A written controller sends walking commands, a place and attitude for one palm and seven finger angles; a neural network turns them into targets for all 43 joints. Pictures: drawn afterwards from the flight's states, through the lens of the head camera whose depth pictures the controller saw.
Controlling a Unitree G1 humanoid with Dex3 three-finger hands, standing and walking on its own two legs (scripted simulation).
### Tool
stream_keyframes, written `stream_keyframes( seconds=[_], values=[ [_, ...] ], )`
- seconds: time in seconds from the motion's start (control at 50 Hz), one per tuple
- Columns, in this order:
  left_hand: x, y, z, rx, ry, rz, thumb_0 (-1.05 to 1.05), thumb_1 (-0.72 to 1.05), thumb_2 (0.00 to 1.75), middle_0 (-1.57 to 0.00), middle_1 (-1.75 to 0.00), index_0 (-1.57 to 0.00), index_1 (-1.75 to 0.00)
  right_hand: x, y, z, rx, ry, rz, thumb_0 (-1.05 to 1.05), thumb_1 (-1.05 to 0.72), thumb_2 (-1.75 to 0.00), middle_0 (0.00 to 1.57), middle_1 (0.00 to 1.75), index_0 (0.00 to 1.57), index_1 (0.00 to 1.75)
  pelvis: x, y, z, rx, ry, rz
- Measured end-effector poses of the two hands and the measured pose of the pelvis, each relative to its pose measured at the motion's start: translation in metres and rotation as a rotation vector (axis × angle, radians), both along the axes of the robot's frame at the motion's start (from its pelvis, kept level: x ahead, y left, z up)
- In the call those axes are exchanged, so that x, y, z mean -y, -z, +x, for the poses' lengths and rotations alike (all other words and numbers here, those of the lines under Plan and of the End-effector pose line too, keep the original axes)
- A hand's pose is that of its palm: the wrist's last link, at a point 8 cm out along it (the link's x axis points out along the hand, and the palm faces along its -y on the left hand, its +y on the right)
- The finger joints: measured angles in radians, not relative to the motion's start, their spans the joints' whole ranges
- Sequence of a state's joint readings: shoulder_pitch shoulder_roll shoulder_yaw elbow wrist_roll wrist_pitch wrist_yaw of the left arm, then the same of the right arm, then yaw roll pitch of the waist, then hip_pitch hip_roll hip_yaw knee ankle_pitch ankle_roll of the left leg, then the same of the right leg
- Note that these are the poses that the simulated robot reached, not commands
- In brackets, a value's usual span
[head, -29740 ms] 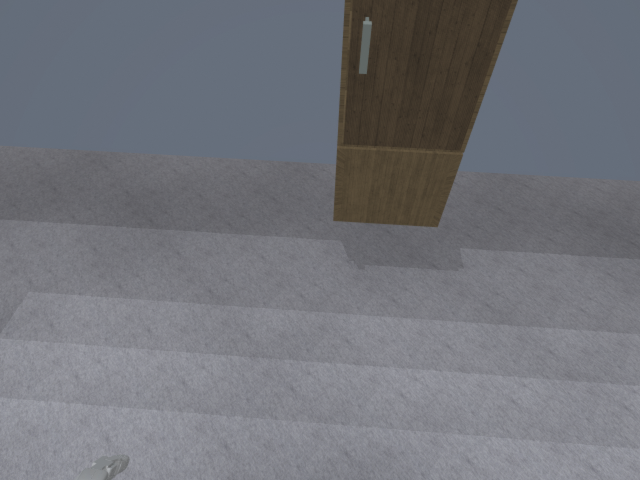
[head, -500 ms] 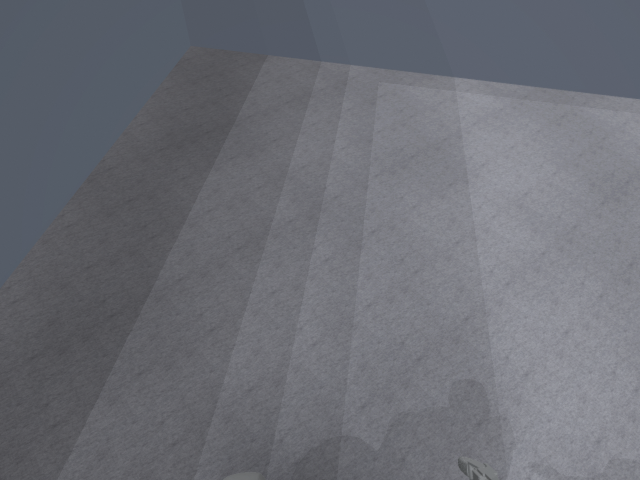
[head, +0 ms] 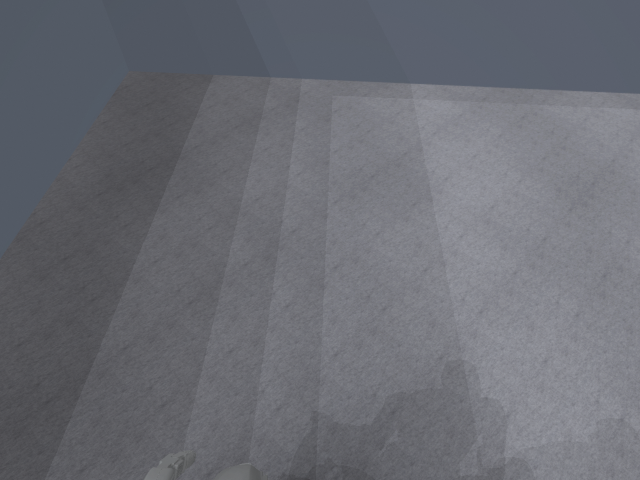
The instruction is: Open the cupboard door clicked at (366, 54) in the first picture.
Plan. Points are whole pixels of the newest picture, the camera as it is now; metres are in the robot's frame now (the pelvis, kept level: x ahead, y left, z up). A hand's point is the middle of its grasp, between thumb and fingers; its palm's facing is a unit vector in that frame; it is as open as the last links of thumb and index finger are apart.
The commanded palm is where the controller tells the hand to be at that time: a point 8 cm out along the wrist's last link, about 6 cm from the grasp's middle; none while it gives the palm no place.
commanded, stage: turn to face it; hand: left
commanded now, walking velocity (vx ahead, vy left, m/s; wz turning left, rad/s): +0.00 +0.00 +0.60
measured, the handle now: out of the picture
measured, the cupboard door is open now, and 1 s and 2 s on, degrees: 37 37 37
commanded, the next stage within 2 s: none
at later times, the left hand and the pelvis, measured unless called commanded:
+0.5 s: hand out of the picture +0.11 +0.21 -0.16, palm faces +0.29 -0.90 -0.32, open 7.4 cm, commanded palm none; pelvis +0.08 -0.03 -0.01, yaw +17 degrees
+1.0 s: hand out of the picture +0.03 +0.18 -0.18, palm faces +0.60 -0.76 -0.27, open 7.4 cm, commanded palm none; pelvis +0.10 -0.05 -0.01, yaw +36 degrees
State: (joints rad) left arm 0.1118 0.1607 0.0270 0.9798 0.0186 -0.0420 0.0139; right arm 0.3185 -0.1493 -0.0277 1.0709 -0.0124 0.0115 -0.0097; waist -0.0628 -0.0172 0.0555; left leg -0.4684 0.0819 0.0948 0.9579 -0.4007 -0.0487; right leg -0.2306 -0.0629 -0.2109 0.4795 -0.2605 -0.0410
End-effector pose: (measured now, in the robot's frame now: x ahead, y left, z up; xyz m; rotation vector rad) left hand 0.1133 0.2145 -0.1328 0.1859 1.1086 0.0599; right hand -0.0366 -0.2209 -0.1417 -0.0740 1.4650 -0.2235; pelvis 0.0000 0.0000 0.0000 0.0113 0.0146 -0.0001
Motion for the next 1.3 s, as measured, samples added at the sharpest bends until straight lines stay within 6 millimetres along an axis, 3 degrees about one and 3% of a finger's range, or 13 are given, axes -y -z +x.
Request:
stream_keyframes(
  seconds=[0.08,0.18,0.28,0.36,0.48,0.56,0.64,0.74,0.82,0.88,1.06,1.16,1.3],
  values=[
    [-0.01,0.01,0.005,0.012,-0.106,-0.023,-0.03,0.94,0.89,-0.2,-0.3,-0.21,-0.3,-0.003,-0.002,0.066,0.065,-0.101,-0.017,0.01,-0.93,-0.9,0.2,0.3,0.19,0.3,-0.004,0.004,0.02,0.005,-0.056,-0.015],
    [-0.037,0.036,-0.006,-0.063,-0.18,-0.018,-0.02,0.93,0.89,-0.2,-0.3,-0.21,-0.3,0.003,0.005,0.135,0.163,-0.193,-0.08,0.02,-0.94,-0.9,0.2,0.3,0.2,0.3,-0.016,0.023,0.044,0.001,-0.109,-0.029],
    [-0.055,0.026,-0.015,-0.12,-0.241,0.032,-0.01,0.92,0.89,-0.2,-0.3,-0.2,-0.3,0.008,-0.005,0.179,0.204,-0.27,-0.099,0.01,-0.92,-0.9,0.2,0.3,0.2,0.3,-0.012,0.016,0.054,-0.024,-0.158,-0.023],
    [-0.058,0.009,-0.018,-0.112,-0.29,0.068,0.0,0.91,0.89,-0.19,-0.3,-0.2,-0.3,0.014,-0.007,0.205,0.209,-0.331,-0.082,0.01,-0.92,-0.9,0.2,0.3,0.2,0.3,-0.002,0.008,0.061,-0.029,-0.198,-0.028],
    [-0.041,-0.004,-0.025,-0.066,-0.357,0.128,0.0,0.91,0.9,-0.19,-0.3,-0.2,-0.3,0.035,0.006,0.246,0.22,-0.399,-0.038,0.01,-0.91,-0.9,0.2,0.3,0.2,0.3,0.027,0.014,0.075,-0.024,-0.284,-0.015],
    [-0.02,-0.011,-0.044,-0.079,-0.413,0.135,0.0,0.91,0.9,-0.19,-0.3,-0.2,-0.3,0.043,0.006,0.279,0.224,-0.454,-0.025,0.01,-0.91,-0.9,0.2,0.3,0.2,0.3,0.039,0.01,0.082,-0.007,-0.341,0.004],
    [0.002,-0.012,-0.064,-0.129,-0.47,0.1,0.0,0.91,0.89,-0.19,-0.3,-0.2,-0.3,0.036,-0.006,0.309,0.248,-0.513,-0.012,0.01,-0.91,-0.9,0.2,0.3,0.2,0.3,0.045,0.002,0.089,-0.009,-0.397,0.027],
    [0.02,-0.001,-0.09,-0.164,-0.554,0.042,0.0,0.9,0.89,-0.2,-0.3,-0.21,-0.3,0.009,-0.014,0.342,0.275,-0.626,-0.002,0.01,-0.91,-0.9,0.2,0.3,0.19,0.3,0.045,0.001,0.094,-0.013,-0.47,0.036],
    [0.021,0.02,-0.117,-0.191,-0.635,0.001,0.0,0.9,0.89,-0.2,-0.3,-0.21,-0.3,-0.021,-0.011,0.365,0.333,-0.723,-0.005,0.01,-0.91,-0.9,0.2,0.3,0.19,0.3,0.035,0.016,0.094,-0.011,-0.529,0.009],
    [0.016,0.027,-0.13,-0.223,-0.679,0.006,0.0,0.9,0.89,-0.2,-0.3,-0.21,-0.3,-0.034,-0.012,0.37,0.353,-0.767,-0.006,0.01,-0.91,-0.9,0.2,0.3,0.2,0.3,0.036,0.018,0.092,-0.005,-0.567,0.014],
    [0.009,-0.001,-0.109,-0.112,-0.761,0.079,0.0,0.91,0.89,-0.19,-0.3,-0.2,-0.3,-0.023,-0.004,0.362,0.253,-0.83,0.019,0.01,-0.9,-0.89,0.2,0.3,0.2,0.3,0.056,0.009,0.105,0.009,-0.668,-0.009],
    [0.026,-0.007,-0.103,-0.062,-0.795,0.135,0.0,0.91,0.89,-0.19,-0.3,-0.2,-0.3,-0.01,0.015,0.379,0.217,-0.851,0.042,0.01,-0.9,-0.9,0.21,0.3,0.2,0.3,0.072,0.018,0.117,0.011,-0.736,0.006],
    [0.068,-0.01,-0.117,-0.099,-0.883,0.065,0.0,0.9,0.89,-0.2,-0.3,-0.21,-0.3,-0.019,-0.003,0.399,0.208,-0.926,0.04,0.01,-0.91,-0.9,0.2,0.3,0.2,0.3,0.077,0.003,0.123,0.006,-0.833,0.03]
  ],
)
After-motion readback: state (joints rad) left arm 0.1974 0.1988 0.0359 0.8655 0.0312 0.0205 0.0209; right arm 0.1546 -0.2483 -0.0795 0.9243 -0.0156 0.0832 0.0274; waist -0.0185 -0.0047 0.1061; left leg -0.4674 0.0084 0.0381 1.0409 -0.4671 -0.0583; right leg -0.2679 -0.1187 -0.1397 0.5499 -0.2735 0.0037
